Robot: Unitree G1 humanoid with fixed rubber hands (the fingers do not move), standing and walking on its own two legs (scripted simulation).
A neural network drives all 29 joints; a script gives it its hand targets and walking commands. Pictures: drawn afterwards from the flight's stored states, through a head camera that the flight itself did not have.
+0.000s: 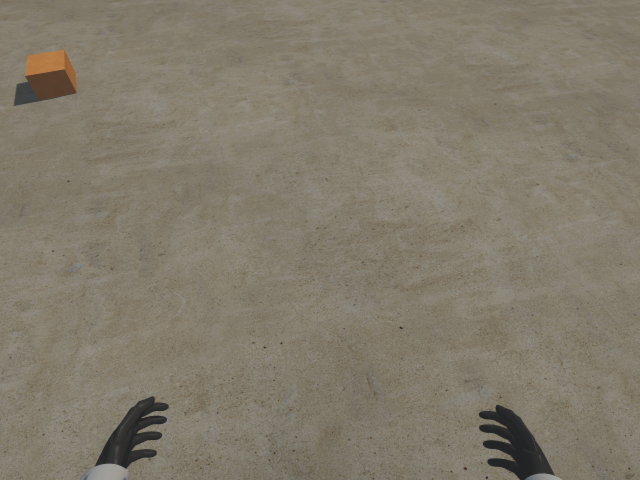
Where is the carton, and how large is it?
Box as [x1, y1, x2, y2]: [25, 50, 76, 99]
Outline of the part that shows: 64,50 27,56 25,76 39,99 76,92 75,73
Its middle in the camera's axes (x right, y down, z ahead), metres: -1.67 -1.06 +2.40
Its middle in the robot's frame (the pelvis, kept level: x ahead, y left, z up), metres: +2.42 +1.69 -0.68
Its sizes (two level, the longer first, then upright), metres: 0.291 0.213 0.150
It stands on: the floor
